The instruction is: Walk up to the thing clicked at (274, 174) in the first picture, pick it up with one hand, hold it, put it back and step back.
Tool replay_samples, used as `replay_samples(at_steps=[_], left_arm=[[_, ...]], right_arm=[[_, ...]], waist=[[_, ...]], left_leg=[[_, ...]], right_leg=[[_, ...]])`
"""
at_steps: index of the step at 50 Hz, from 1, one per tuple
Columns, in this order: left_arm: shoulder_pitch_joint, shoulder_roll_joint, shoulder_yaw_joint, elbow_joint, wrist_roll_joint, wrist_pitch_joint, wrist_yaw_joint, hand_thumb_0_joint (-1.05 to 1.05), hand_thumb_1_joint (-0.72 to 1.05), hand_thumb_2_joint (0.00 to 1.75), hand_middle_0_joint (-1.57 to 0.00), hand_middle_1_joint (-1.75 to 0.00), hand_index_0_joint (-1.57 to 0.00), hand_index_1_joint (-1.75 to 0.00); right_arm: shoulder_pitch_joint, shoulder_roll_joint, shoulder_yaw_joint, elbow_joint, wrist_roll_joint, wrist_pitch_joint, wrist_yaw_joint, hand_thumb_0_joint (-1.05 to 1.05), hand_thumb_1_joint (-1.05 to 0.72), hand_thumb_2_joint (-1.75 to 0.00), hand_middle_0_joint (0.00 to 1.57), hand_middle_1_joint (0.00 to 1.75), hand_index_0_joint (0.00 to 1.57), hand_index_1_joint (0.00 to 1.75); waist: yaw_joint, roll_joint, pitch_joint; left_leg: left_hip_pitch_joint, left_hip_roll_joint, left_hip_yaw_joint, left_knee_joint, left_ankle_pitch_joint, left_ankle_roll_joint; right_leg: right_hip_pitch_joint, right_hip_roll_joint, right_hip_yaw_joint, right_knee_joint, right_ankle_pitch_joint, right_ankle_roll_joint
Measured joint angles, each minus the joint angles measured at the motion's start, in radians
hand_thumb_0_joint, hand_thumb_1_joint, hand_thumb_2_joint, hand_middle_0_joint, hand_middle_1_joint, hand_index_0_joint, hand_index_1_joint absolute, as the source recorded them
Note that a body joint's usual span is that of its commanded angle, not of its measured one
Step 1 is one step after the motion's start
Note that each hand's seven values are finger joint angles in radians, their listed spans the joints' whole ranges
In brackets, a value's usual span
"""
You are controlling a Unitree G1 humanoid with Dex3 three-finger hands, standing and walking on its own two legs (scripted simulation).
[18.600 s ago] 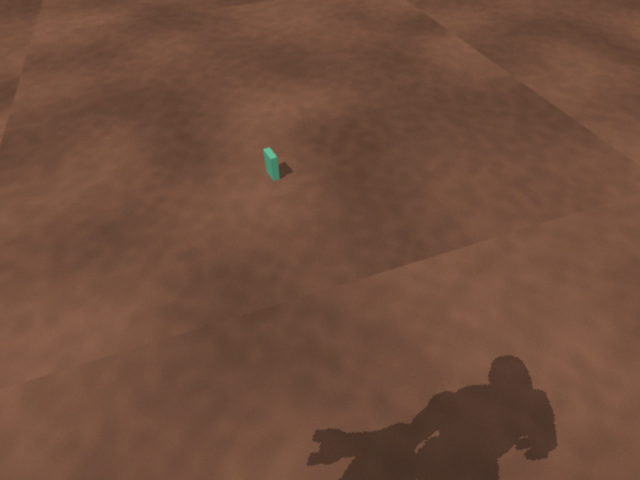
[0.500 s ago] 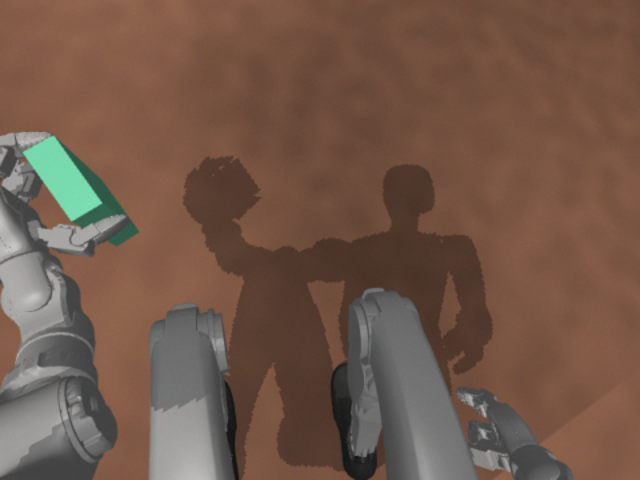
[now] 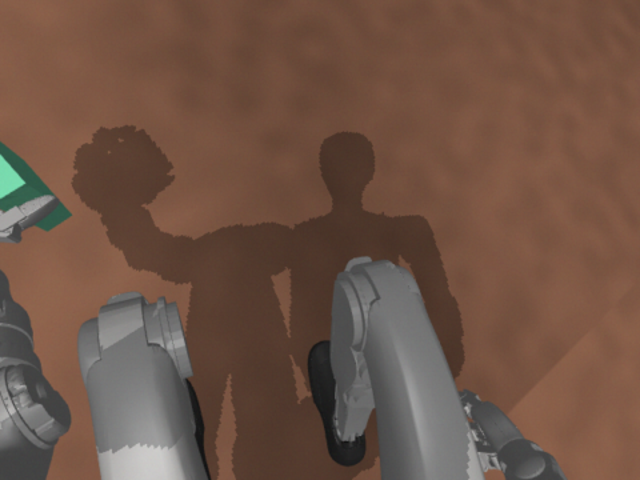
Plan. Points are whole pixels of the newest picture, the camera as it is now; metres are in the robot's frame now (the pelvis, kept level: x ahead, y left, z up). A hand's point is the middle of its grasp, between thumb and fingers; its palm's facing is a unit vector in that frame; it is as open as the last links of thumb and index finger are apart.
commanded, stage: crouch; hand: left
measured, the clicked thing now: (10, 179) +0.46 +0.30 -0.10
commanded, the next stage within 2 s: lower in 0.24 s
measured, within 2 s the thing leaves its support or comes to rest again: neither
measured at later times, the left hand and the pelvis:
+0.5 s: hand out of the picture +0.46 +0.32 -0.13, palm faces +0.46 -0.89 -0.02, open 11.8 cm; pelvis +0.00 +0.01 -0.02, yaw -3 degrees
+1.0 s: hand (14, 202) +0.46 +0.32 -0.18, palm faces +0.47 -0.88 -0.02, open 11.8 cm; pelvis +0.00 +0.01 -0.03, yaw -6 degrees
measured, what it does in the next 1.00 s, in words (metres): stands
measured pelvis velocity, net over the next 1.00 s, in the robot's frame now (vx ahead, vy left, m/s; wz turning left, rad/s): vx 0.00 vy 0.01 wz -0.10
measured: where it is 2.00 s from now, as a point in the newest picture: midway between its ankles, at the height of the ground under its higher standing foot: (267, 443)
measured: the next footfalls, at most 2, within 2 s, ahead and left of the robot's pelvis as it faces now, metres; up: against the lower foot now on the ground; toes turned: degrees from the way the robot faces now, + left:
none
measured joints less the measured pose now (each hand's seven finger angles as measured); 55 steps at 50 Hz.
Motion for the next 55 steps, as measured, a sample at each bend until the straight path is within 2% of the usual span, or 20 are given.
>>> replay_samples(at_steps=[11, 22, 41, 55], left_arm=[[0.025, 0.042, 0.014, -0.022, -0.016, -0.004, -0.024, -0.01, -0.61, 0.8, -0.66, -1.04, -0.69, -1.08], [0.028, 0.079, 0.02, 0.003, -0.021, -0.022, -0.019, -0.01, -0.61, 0.8, -0.66, -1.04, -0.69, -1.08], [0.023, 0.219, 0.062, 0.156, -0.02, -0.129, 0.003, -0.01, -0.61, 0.8, -0.66, -1.03, -0.69, -1.07], [0.024, 0.289, 0.071, 0.219, -0.034, -0.17, 0.003, -0.01, -0.61, 0.8, -0.68, -1.01, -0.71, -1.04]], right_arm=[[-0.015, -0.017, 0.035, -0.008, -0.019, 0.013, 0.008, 0.0, -0.91, -0.9, 0.21, 0.3, 0.21, 0.29], [-0.045, -0.033, 0.071, -0.031, -0.038, 0.023, 0.013, 0.0, -0.91, -0.9, 0.21, 0.3, 0.21, 0.29], [-0.121, -0.061, 0.208, -0.089, -0.102, 0.024, 0.019, 0.0, -0.92, -0.91, 0.21, 0.29, 0.21, 0.29], [-0.163, -0.08, 0.275, -0.121, -0.131, 0.024, 0.014, 0.0, -0.92, -0.9, 0.21, 0.3, 0.21, 0.29]], waist=[[-0.008, -0.022, 0.047], [-0.018, -0.043, 0.077], [-0.059, -0.126, 0.186], [-0.071, -0.16, 0.233]], left_leg=[[-0.02, -0.005, -0.03, 0.055, -0.018, 0.0], [-0.024, -0.007, -0.056, 0.09, -0.021, 0.002], [0.001, -0.005, -0.12, 0.149, -0.033, 0.0], [0.015, -0.004, -0.154, 0.176, -0.038, 0.006]], right_leg=[[-0.005, 0.006, -0.021, 0.034, -0.011, 0.007], [0.003, 0.013, -0.039, 0.049, -0.007, 0.015], [0.042, 0.036, -0.083, 0.062, 0.01, 0.029], [0.068, 0.051, -0.107, 0.06, 0.021, 0.043]])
